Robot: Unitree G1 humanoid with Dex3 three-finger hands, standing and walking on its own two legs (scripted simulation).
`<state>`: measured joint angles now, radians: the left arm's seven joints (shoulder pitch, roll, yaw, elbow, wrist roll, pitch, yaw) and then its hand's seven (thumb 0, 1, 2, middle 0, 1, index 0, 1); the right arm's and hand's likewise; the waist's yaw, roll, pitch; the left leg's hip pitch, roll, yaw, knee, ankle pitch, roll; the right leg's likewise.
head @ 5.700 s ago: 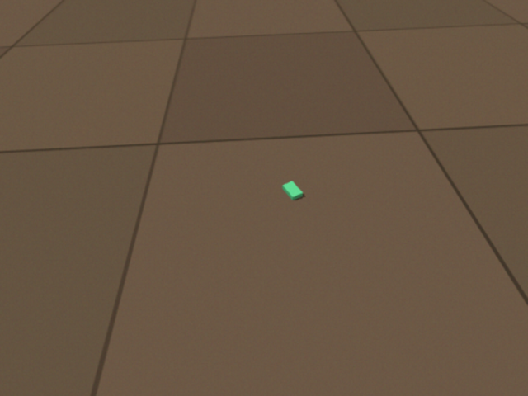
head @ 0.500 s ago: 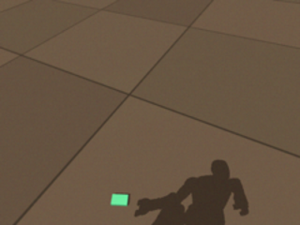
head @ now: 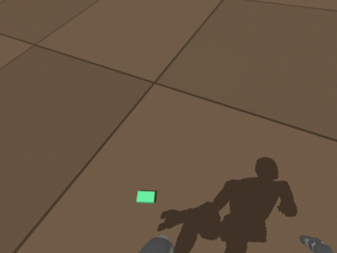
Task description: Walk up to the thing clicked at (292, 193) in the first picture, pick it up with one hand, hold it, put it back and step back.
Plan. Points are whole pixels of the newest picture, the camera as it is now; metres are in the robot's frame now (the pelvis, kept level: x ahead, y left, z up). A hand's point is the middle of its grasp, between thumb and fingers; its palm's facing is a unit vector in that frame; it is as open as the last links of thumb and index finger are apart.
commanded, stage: walk up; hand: left
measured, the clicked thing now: (146, 197) +0.49 +0.26 -0.74
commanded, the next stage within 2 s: none
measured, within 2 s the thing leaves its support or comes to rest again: neither
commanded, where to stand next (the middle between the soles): +0.12 +0.03 m, yaw +0 degrees
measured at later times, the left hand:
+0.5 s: hand out of the picture +0.08 +0.32 -0.14, palm faces +0.07 -0.94 -0.34, open 7.4 cm
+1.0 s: hand (76, 252) +0.15 +0.29 -0.13, palm faces +0.07 -0.89 -0.44, open 7.4 cm
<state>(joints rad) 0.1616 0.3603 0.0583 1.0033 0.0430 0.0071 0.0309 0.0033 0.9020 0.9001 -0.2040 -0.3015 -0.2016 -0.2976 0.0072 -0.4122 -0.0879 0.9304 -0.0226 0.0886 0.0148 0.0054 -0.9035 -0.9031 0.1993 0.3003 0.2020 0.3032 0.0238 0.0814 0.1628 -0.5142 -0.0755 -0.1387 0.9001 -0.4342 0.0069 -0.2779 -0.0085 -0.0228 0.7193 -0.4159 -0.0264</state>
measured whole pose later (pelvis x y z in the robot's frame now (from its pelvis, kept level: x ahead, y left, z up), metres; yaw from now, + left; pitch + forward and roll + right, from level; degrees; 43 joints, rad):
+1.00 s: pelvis +0.01 +0.01 -0.01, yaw +6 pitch -2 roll +0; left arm 0.04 0.35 0.04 0.77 0.04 0.03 0.03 0.00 0.90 0.90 -0.21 -0.30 -0.20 -0.30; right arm 0.20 -0.40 -0.04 0.89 0.00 0.07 -0.01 0.00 -0.90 -0.90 0.20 0.30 0.20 0.30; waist 0.00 0.06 0.17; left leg -0.31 -0.03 -0.06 0.90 -0.56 -0.01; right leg -0.52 -0.06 -0.06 0.66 -0.11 -0.02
